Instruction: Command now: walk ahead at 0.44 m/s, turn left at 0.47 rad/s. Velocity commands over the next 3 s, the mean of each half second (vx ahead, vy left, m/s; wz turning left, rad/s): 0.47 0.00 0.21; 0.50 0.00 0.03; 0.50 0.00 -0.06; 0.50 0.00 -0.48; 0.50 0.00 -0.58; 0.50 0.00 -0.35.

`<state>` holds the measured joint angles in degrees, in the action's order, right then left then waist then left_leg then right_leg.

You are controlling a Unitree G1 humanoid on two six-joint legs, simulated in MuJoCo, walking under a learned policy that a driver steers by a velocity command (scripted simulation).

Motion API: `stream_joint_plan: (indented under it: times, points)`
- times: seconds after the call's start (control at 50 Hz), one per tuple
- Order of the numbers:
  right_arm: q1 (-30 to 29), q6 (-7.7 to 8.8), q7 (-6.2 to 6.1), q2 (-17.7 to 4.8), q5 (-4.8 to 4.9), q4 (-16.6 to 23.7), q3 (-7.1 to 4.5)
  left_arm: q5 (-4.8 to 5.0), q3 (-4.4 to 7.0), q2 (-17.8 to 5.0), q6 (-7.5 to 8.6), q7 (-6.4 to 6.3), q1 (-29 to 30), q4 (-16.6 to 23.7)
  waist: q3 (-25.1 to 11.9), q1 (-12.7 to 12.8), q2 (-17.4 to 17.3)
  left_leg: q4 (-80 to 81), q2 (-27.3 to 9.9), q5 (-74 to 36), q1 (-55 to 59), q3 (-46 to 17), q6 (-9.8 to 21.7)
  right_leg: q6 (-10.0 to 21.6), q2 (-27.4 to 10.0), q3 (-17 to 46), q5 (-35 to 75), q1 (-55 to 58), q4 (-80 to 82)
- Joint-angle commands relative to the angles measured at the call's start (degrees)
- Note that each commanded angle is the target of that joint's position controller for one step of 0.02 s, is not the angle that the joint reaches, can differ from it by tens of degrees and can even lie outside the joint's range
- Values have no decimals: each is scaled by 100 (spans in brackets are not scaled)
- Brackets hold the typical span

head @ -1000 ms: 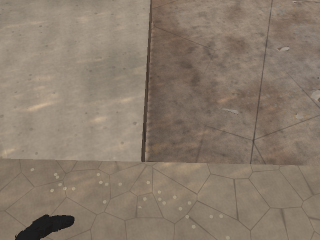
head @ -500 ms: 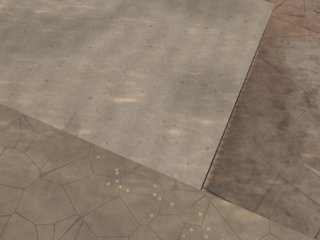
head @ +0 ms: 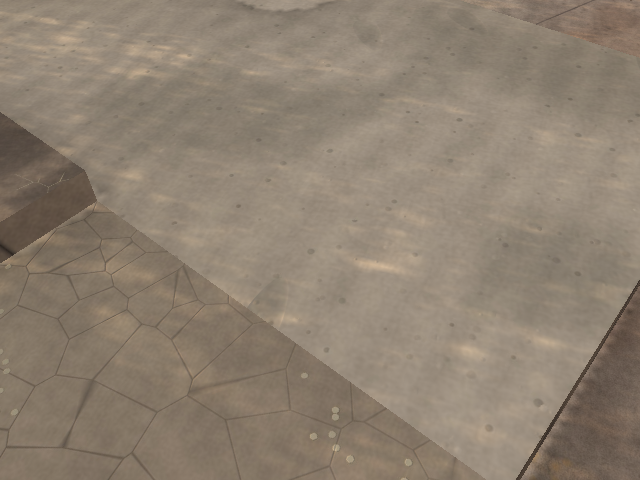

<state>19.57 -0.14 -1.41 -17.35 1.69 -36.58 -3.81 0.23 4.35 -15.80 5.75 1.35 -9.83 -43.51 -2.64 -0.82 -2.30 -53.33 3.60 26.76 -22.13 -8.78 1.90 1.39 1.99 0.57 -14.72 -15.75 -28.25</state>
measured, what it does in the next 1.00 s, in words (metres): walks ahead: left foot, then right foot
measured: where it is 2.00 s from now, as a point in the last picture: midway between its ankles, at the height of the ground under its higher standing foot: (299, 286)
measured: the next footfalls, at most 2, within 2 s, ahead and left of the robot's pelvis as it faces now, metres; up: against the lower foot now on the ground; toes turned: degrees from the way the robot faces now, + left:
left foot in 0.38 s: +0.35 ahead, +0.17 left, +0.00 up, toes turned +6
right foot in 0.90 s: +0.67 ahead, -0.04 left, +0.00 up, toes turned +3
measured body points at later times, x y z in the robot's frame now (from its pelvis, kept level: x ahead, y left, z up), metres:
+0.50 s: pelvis +0.25 +0.07 +0.00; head +0.29 +0.08 +0.44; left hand +0.25 +0.35 -0.14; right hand +0.45 -0.17 -0.09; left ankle +0.31 +0.17 -0.74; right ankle +0.14 -0.09 -0.64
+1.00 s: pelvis +0.54 +0.04 -0.01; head +0.58 +0.03 +0.44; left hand +0.70 +0.31 -0.10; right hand +0.60 -0.24 -0.14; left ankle +0.37 +0.17 -0.65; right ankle +0.63 -0.04 -0.74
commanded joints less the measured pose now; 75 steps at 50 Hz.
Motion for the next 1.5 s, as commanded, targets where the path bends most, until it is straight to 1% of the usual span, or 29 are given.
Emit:
stream_joint_plan:
  times: [0.02,0.16,0.28,0.32,0.36,0.38,0.4,0.42,0.44,0.46,0.5,0.58,0.64,0.78,0.86,0.9,0.92,0.94,0.96,0.98,1.0,1.04,1.12,1.32,1.4,1.44,1.46,1.48,1.5]
  points:
    - [-398,202,25,-658,-69,504,-182,-39,156,-709,11,-54,-462,138,620,305,961,-1244,-481,-526,-2798,-94,-55,892,-1843,2557,-1766,1660,1710]
    - [-1173,386,165,-135,-114,641,36,29,108,-777,5,-99,-726,-177,616,370,705,184,-804,-2054,-2376,520,-295,918,-1424,770,1409,1324,1966]
    - [-2106,490,377,-81,-15,881,97,156,104,-1016,-123,-121,-1299,-518,800,609,818,1954,-656,-2572,-1392,936,-103,791,-1585,348,1800,1449,2003]
    - [-2003,497,413,-264,-26,870,18,172,122,-1110,-183,-137,-1327,-578,670,400,883,2221,-492,-2272,-947,1014,111,692,-1694,268,2935,1774,1646]
    - [-874,458,377,-602,-70,548,-181,140,103,-1146,-253,-176,-1272,-600,-120,-318,926,2499,-170,-2292,746,1280,443,497,-1488,-100,4910,1753,191]
    - [61,412,309,-857,-83,304,-300,61,30,-1015,-244,-211,-1267,-542,-724,-750,811,2298,-510,-2398,2383,936,625,308,-1282,-216,4282,814,-1073]
    - [728,385,240,-1509,-217,175,-426,-48,-185,-363,-159,-173,-1736,-273,-1745,-623,-667,2339,-2162,-1562,4706,-1595,1390,-59,-482,-374,1370,-1410,-3458]
    - [833,383,242,-1212,-149,124,-336,3,-212,-432,-24,-136,-1749,-391,-2462,-620,-1189,3349,-2717,-1073,4834,-3483,1750,-104,-38,450,-1716,-2081,-4504]
    - [432,394,262,-893,-147,106,-208,197,-50,-932,41,-101,-1253,-217,-1468,-582,-815,3479,-2469,-853,4151,-2705,1456,-37,-420,557,-1481,-2666,-4834]
    - [48,400,260,-730,-119,100,-153,244,-72,-908,75,-97,-812,-99,-704,-450,-532,3575,-2192,-1244,3248,-1811,1297,9,-685,347,-1007,-2731,-4618]
    - [-512,464,302,-454,-190,74,-69,91,-51,-779,5,-130,-722,-126,-55,-27,-286,3951,-1720,-2104,1865,-855,1145,-27,-1022,305,-335,-2199,-3967]
    - [-688,609,310,-517,-165,-90,-110,31,-113,-461,-223,-125,-788,-170,248,282,-256,4562,-1596,-2474,1027,-251,1307,-219,-1101,257,258,-1927,-3380]
    - [-490,606,245,-611,-162,-259,-130,-40,-141,-423,-206,-98,-120,53,539,149,-85,4708,-1483,-2565,1076,96,1249,-311,-1083,256,1279,-2270,-2294]
    - [164,479,158,-903,-43,-710,-203,57,-212,-390,-76,106,1160,471,756,-296,-25,4476,-1639,-2478,1852,403,994,-148,-736,125,2111,-2078,-415]
    - [219,333,108,-996,-29,-881,-243,38,-151,-583,-38,185,1020,546,555,-100,-142,3808,-1854,-3594,2565,318,806,154,-523,-25,1183,-1682,-86]
    - [58,267,66,-891,-80,-849,-170,22,58,-978,-37,115,-365,182,-344,633,-99,2071,-1351,-5058,2180,716,514,488,-234,-315,1158,351,-43]
    - [269,270,44,-514,-233,-727,-18,-10,188,-1464,-55,47,-1393,-33,-1355,853,655,190,-974,-3303,1020,978,270,847,-1373,1005,1450,2166,-240]
    - [1055,391,127,77,-158,-694,146,-4,240,-1753,-78,86,-1522,-121,-1953,399,2167,-1551,76,507,-1193,704,-109,1743,-2387,3805,-70,3827,580]
    - [562,498,164,-575,-48,-768,20,84,93,-1146,-82,86,-1417,-47,-1656,712,1420,-2084,-209,666,-1857,79,-67,1561,-2268,3971,-883,3703,1022]
    - [-24,564,191,-796,71,-591,-49,60,30,-955,-83,57,-1046,8,-843,691,1075,-2095,-483,162,-2194,232,-2,1329,-2116,3139,-719,3018,1110]
    - [-342,593,158,-729,35,-522,-27,11,4,-883,-85,44,-676,71,-395,535,567,-1861,-768,-353,-2056,403,3,1218,-1934,2574,-109,2231,1208]
    - [-349,548,163,-624,-102,-552,-44,-129,-75,-653,-52,44,-309,104,-68,197,649,-1429,-1090,-960,-1506,373,-5,1186,-1620,1877,796,1204,1528]
    - [-381,371,128,-342,-158,-580,27,-27,-55,-729,59,37,-347,-83,202,31,590,-786,-1195,-1388,-1424,499,-206,1335,-1477,1111,1576,641,2023]
    - [-2100,504,296,-145,-81,-59,134,76,19,-1011,-141,-70,-1224,-628,724,611,504,2111,-864,-3072,-1479,796,-212,1033,-1453,376,1672,1463,1994]
    - [-1870,595,365,-430,-107,-55,22,118,90,-1153,-274,-162,-1187,-712,515,260,655,2569,-628,-2339,-767,771,14,842,-1669,720,2568,1882,1242]
    - [-310,610,283,-915,-161,-504,-220,49,-2,-938,-293,-176,-996,-609,-569,-523,535,2563,-668,-2503,1721,798,335,528,-1134,407,3155,1090,-562]
    - [447,591,221,-1429,-281,-575,-354,-23,-174,-373,-220,-159,-1411,-422,-1551,-585,-409,2423,-2108,-2171,4059,-1052,945,149,-417,19,1256,-899,-2689]
    - [636,537,228,-1252,-213,-658,-315,69,-249,-168,-131,-152,-1723,-494,-2180,-535,-1419,3225,-2828,-1180,4705,-2975,1414,-7,79,371,-1864,-2091,-4032]
    - [356,530,219,-821,-181,-622,-182,233,-65,-826,-83,-141,-1325,-448,-1383,-612,-807,3492,-2639,-608,4061,-2552,1169,39,-263,761,-1712,-2579,-4521]
Over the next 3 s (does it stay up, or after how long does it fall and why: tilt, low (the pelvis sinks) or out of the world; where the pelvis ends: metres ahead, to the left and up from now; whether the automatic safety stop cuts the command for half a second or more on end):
stays up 1.57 -0.18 -0.01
